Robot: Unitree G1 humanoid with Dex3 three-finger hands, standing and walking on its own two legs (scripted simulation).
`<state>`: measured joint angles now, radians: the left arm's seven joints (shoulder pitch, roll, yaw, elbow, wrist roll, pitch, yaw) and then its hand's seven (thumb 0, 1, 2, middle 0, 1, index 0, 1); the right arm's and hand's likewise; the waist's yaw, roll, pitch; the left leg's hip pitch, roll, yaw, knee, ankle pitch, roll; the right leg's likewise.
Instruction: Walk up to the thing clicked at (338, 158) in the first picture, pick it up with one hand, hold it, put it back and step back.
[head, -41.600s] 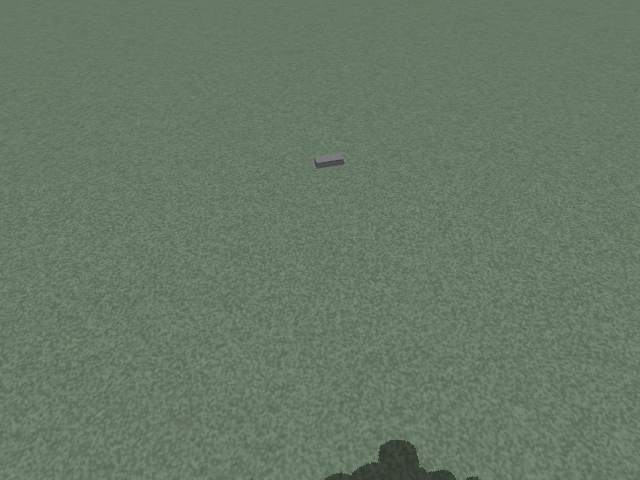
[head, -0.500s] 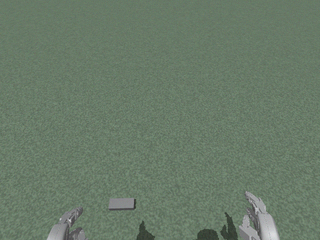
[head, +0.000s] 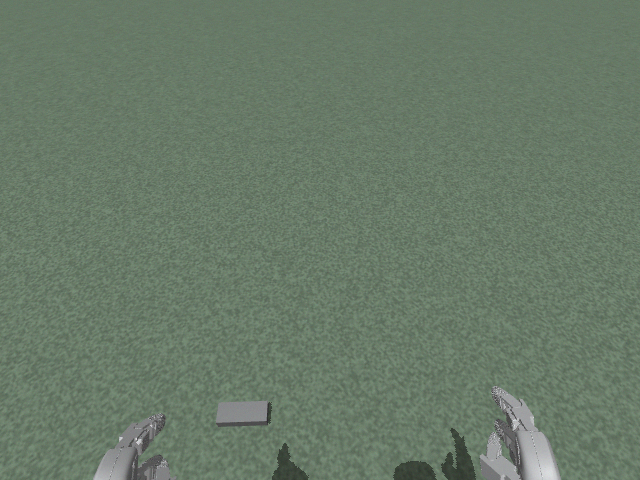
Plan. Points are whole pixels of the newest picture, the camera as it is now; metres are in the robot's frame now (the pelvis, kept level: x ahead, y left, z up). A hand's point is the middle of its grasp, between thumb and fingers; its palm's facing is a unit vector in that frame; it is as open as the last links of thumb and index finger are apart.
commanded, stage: home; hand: left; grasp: from above
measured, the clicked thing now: (243, 413) +0.46 +0.22 -0.70
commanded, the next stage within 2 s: stand in 0.38 s
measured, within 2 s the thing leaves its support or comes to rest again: neither
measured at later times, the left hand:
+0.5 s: hand out of the picture +0.16 +0.18 -0.05, palm faces +0.04 -0.97 -0.23, open 7.4 cm
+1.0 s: hand out of the picture +0.04 +0.24 -0.11, palm faces +0.07 -0.94 -0.33, open 7.4 cm
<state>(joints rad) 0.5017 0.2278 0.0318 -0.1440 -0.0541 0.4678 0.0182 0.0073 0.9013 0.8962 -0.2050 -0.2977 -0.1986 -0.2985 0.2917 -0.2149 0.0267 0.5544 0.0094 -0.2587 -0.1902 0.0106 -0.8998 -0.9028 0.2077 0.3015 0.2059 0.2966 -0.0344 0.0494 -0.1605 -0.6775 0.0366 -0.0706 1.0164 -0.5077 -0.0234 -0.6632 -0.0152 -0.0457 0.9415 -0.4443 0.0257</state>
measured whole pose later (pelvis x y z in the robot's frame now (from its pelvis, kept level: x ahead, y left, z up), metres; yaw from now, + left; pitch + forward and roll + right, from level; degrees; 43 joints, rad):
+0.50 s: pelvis +0.00 +0.00 +0.00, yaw +0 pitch +8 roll -3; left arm 0.48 0.24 0.02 -0.11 -0.04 0.42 0.03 0.01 0.90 0.90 -0.21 -0.30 -0.20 -0.30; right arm 0.28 -0.22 0.02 0.56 -0.02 -0.24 -0.18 0.01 -0.90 -0.90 0.21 0.30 0.21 0.30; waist -0.03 0.04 -0.13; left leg -0.66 0.03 -0.07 1.02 -0.51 -0.02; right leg -0.65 -0.02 -0.05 0.95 -0.45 0.03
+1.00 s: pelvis +0.00 +0.00 +0.05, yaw +1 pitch -2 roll -1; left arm 0.25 0.28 0.05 0.96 0.03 0.03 0.03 0.01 0.90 0.90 -0.21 -0.30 -0.20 -0.30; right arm 0.21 -0.29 -0.04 0.99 -0.04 0.00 -0.02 0.01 -0.90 -0.90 0.21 0.30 0.20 0.30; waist 0.03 0.02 0.06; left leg -0.25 0.00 -0.05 0.61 -0.32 -0.01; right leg -0.25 -0.05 -0.04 0.58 -0.29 0.04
